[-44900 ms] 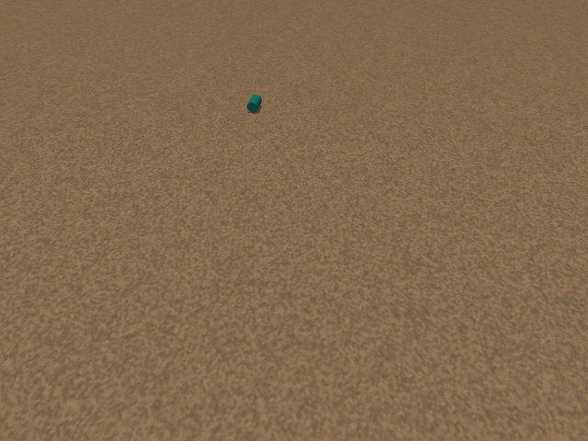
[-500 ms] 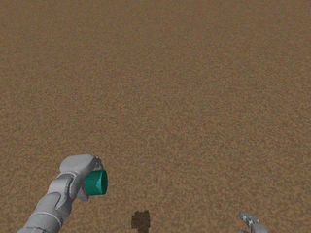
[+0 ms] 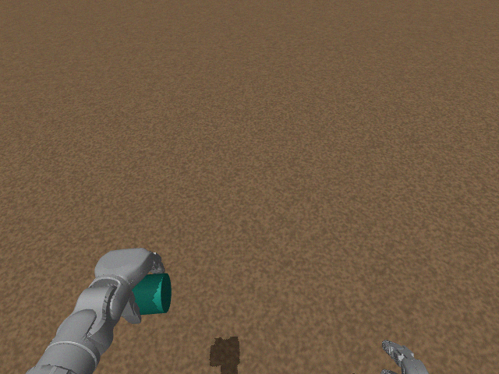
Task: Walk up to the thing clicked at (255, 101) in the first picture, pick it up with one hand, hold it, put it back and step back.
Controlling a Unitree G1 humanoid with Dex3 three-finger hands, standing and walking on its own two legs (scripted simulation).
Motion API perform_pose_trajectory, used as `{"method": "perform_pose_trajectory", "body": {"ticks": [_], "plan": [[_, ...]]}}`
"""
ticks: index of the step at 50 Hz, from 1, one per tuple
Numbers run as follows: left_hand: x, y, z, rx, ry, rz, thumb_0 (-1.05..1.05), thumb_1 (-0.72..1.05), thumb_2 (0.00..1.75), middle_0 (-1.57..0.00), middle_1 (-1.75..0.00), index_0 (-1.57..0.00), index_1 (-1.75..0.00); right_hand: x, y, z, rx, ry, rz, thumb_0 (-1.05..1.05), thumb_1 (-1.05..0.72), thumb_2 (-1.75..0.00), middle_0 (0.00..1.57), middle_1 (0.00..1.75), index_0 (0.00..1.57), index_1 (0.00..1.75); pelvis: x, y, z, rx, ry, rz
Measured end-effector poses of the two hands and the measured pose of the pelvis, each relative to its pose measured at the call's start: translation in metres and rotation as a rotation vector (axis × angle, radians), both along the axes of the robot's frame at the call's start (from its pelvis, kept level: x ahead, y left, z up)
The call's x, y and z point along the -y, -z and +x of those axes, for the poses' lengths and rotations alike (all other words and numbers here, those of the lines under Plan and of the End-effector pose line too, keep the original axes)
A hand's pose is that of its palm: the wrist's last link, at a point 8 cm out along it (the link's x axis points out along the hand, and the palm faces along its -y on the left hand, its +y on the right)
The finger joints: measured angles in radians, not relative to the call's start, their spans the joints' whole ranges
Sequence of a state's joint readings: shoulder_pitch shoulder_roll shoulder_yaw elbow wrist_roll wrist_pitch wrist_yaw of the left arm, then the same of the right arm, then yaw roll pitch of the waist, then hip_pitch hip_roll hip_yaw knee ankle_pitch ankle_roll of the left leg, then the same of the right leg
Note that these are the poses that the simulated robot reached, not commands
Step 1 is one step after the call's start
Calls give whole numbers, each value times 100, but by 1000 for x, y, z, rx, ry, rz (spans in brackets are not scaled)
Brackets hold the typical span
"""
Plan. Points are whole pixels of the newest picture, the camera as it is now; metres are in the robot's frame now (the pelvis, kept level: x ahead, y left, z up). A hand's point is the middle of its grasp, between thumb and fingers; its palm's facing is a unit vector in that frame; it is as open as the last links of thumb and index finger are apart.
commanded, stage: hold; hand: left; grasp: from above
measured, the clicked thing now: (139, 294) +0.30 +0.22 -0.08
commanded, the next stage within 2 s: crouch in 0.06 s
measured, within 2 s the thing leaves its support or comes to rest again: neither
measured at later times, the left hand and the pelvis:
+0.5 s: hand (138, 305) +0.28 +0.23 -0.09, palm faces -0.49 -0.04 -0.87, open 9.5 cm; pelvis +0.00 +0.00 -0.01, yaw +1 degrees
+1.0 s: hand (167, 311) +0.36 +0.24 -0.33, palm faces -0.44 +0.02 -0.90, open 9.6 cm; pelvis -0.05 +0.01 -0.20, yaw +0 degrees
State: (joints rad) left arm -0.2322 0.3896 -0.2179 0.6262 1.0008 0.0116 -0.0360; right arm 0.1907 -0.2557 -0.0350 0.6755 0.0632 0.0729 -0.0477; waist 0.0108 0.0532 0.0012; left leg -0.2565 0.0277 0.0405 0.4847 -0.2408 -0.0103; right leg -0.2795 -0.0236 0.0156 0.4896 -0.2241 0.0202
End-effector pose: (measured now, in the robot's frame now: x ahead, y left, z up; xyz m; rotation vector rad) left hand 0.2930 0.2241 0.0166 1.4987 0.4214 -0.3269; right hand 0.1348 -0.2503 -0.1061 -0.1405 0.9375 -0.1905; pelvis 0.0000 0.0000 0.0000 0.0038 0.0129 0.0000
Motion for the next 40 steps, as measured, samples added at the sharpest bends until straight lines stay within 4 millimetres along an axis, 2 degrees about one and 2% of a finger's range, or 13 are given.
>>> {"method": "perform_pose_trajectory", "body": {"ticks": [12,19,25,29,34,40], "plan": [[0,-3,5,13,-11,-4,0,11,24,-86,-21,-86,-22,1,0,-1,-7,9,2,1,-90,-90,20,30,20,30,-1,-1,2,1,-1,-1],[1,14,-1,-16,2,-8,0,11,24,-86,-20,-86,-22,2,-2,-1,-9,8,-6,1,-89,-90,20,30,20,30,0,0,2,-10,-4,0],[-3,50,-5,-35,12,6,0,11,23,-87,-19,-87,-21,6,6,-11,-64,-11,-36,0,-89,-90,20,30,20,30,1,8,-4,-65,-15,-4],[-6,82,0,-31,28,38,0,11,22,-87,-20,-87,-22,14,23,-26,-121,-16,-65,0,-89,-90,20,30,20,30,0,24,-11,-141,-22,-12],[-8,126,15,9,46,65,0,11,23,-86,-22,-86,-23,25,57,-55,-205,1,-108,0,-89,-90,20,30,20,30,-2,58,-20,-254,-25,-24],[-10,186,42,39,41,86,0,12,23,-85,-24,-85,-25,31,110,-96,-295,47,-146,0,-89,-90,20,30,20,30,-7,111,-32,-387,-16,-37]]}}
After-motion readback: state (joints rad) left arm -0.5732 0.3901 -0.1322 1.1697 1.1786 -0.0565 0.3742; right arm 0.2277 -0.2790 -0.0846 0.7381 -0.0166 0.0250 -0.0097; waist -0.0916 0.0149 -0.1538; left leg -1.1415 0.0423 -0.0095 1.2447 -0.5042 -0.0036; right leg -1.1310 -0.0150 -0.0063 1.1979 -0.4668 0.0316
